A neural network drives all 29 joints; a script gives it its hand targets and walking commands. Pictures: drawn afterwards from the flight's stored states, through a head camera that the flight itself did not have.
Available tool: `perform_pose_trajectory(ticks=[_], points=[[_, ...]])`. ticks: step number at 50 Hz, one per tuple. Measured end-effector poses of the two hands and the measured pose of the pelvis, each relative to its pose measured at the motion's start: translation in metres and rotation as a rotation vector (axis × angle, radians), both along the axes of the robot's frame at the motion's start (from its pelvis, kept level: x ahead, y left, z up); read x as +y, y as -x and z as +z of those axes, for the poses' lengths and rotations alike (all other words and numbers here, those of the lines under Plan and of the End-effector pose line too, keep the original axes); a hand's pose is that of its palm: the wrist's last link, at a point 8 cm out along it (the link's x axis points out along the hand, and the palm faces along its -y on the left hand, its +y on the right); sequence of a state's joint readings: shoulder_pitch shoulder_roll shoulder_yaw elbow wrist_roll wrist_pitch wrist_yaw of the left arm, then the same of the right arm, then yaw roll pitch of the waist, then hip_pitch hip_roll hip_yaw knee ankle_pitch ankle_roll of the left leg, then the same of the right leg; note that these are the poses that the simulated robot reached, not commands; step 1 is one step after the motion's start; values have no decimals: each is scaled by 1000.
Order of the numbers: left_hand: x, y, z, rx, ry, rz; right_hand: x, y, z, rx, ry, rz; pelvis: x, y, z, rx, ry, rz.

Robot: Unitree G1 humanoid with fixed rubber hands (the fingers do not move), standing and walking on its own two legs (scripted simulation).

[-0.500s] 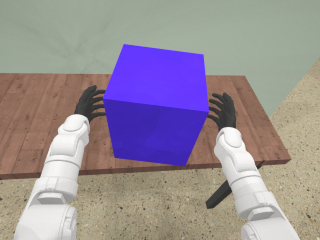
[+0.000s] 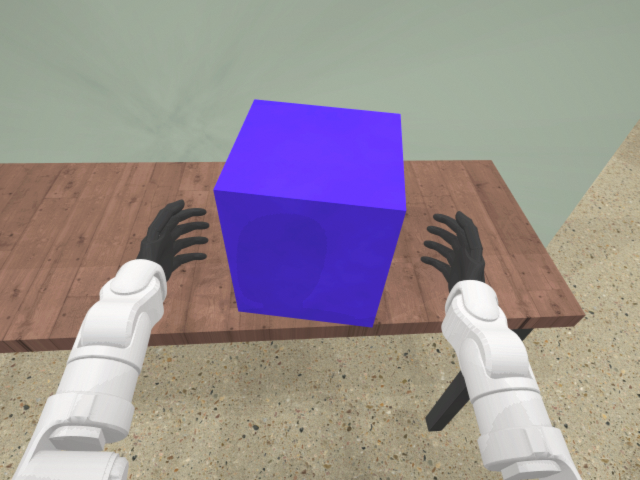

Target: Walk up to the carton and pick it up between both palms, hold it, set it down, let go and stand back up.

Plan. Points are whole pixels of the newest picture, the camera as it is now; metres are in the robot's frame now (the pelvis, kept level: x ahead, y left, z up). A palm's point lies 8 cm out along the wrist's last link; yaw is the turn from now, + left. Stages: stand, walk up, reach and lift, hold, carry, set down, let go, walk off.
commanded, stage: set down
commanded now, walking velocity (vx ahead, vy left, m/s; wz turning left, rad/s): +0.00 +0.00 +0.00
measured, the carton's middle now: (315, 217) +0.45 -0.01 +0.07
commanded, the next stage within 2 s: none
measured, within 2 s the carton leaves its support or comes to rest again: neither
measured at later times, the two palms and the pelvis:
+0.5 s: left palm (121, 331) +0.27 +0.22 +0.07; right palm (471, 322) +0.25 -0.18 +0.08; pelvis +0.01 -0.01 +0.00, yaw -1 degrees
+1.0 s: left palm (103, 399) +0.20 +0.22 +0.06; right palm (491, 373) +0.20 -0.19 +0.07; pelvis +0.02 -0.01 +0.00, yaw -1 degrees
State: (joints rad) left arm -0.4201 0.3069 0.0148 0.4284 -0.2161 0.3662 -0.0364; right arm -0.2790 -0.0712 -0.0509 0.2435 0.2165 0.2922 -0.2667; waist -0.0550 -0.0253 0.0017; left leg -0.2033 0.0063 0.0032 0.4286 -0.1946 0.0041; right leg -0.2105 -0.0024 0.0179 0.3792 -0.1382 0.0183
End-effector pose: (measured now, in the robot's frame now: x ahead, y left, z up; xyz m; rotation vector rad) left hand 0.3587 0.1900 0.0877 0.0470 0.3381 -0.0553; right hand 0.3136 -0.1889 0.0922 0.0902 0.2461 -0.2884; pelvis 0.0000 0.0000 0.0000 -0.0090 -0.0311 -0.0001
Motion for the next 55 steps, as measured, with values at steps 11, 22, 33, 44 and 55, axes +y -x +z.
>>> perform_pose_trajectory(ticks=[11, 22, 33, 44, 55], points=[[19, 52, -19, 58, 0, 48, 6, 41, -24, 70, -28, 10, -5, -6, 2, -39, -3, -5], [25, 87, -20, 53, 9, 39, 5, 56, -8, 48, 19, 42, -6, -8, 2, -36, -10, -8], [24, 112, -8, 19, 4, 19, 18, 94, -21, 124, -40, 52, -5, -19, 4, -67, -1, -26], [31, 159, -31, 123, -20, 46, -2, 126, -18, 150, 26, 22, -3, -23, 4, -61, -2, -29], [31, 159, -29, 84, -30, 55, 10, 117, -29, 189, 2, 93, -12, -22, 4, -73, -1, -6]])
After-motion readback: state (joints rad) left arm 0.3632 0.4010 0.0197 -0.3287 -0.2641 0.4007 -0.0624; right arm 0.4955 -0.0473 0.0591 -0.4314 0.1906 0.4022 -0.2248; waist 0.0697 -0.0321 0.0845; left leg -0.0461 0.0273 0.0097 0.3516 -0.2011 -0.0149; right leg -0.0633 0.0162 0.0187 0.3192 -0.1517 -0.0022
